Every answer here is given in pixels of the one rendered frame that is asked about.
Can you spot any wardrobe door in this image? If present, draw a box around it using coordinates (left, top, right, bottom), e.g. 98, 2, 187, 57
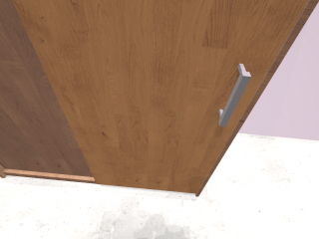
0, 0, 94, 177
12, 0, 308, 194

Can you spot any handle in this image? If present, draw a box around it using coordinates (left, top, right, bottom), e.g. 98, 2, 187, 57
218, 63, 251, 127

